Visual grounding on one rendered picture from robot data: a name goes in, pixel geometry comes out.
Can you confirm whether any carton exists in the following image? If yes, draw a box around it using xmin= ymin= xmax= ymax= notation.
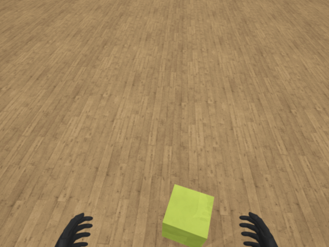
xmin=162 ymin=184 xmax=214 ymax=247

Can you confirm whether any robot right hand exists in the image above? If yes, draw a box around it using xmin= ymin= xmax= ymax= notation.
xmin=239 ymin=212 xmax=278 ymax=247

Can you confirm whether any robot left hand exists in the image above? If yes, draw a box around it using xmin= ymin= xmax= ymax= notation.
xmin=55 ymin=213 xmax=93 ymax=247

